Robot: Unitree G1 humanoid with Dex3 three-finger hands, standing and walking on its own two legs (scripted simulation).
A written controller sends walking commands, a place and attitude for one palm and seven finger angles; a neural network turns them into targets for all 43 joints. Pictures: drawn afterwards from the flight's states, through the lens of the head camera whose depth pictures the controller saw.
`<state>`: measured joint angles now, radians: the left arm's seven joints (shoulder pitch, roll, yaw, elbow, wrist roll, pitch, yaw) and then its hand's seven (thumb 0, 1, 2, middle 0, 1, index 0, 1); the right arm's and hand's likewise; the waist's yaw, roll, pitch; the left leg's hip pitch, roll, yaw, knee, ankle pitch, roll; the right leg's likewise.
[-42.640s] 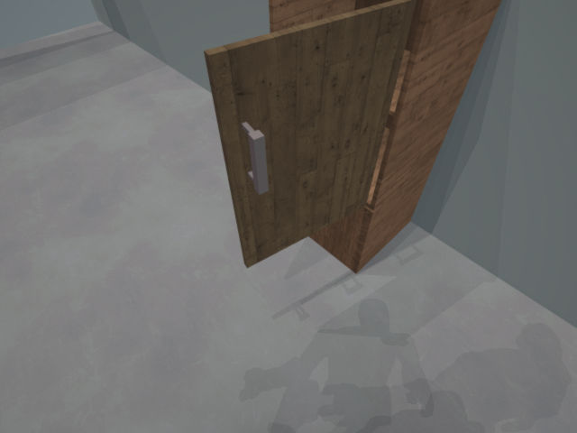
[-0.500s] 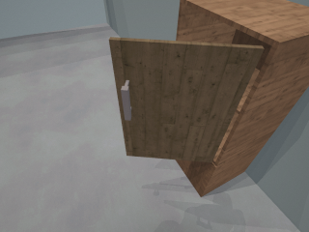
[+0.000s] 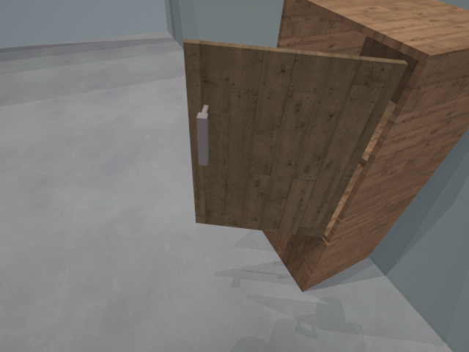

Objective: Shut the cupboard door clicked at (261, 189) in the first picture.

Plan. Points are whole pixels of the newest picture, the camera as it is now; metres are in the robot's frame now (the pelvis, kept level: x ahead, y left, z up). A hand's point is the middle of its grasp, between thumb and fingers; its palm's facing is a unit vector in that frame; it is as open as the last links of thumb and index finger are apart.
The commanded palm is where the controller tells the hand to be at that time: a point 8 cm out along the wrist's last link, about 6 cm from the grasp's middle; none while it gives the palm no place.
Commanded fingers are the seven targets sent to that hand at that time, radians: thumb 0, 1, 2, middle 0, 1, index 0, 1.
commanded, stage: come to a stop and stand still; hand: left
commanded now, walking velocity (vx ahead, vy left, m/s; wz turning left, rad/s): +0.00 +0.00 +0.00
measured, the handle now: (204, 135) +0.56 +0.11 +0.07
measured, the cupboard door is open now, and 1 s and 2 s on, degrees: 58 58 58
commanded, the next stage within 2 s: look again from close up in 0.42 s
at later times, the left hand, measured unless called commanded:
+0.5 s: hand out of the picture -0.01 +0.15 -0.15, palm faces -0.02 -0.99 -0.14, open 7.4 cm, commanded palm none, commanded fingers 0.00 0.90 0.90 -0.20 -0.30 -0.20 -0.30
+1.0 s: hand out of the picture +0.00 +0.13 -0.15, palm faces -0.01 -0.99 -0.16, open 7.4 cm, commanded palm none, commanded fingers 0.00 0.90 0.90 -0.20 -0.30 -0.20 -0.30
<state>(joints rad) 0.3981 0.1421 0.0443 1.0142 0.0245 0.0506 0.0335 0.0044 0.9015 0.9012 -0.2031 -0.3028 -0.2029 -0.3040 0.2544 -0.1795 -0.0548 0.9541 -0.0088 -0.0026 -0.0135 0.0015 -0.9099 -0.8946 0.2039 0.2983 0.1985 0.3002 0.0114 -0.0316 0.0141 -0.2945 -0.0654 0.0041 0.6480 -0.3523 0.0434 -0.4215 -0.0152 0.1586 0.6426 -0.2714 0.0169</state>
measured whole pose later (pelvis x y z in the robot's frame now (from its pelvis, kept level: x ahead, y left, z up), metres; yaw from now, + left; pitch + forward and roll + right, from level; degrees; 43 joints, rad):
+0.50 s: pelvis -0.01 +0.00 +0.02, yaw -2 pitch -1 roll +0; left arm 0.36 0.12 0.00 1.04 0.02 0.00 0.02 0.00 0.90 0.90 -0.20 -0.30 -0.20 -0.30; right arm 0.37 -0.13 0.00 1.08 -0.01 0.00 -0.02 0.00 -0.91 -0.89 0.20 0.30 0.20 0.30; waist -0.01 -0.02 0.01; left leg -0.27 -0.05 0.04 0.44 -0.16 0.05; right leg -0.22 0.01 0.05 0.48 -0.25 0.00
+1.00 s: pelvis +0.00 -0.02 +0.03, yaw -2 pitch -1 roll +0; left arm 0.33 0.13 -0.01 1.08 0.01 -0.01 0.03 0.01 0.91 0.90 -0.20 -0.30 -0.20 -0.30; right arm 0.27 -0.15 0.00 1.11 0.00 -0.02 -0.03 0.01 -0.93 -0.89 0.20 0.30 0.20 0.30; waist 0.00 -0.01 0.02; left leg -0.22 -0.02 0.02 0.41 -0.17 0.02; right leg -0.17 0.03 0.04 0.43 -0.25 -0.02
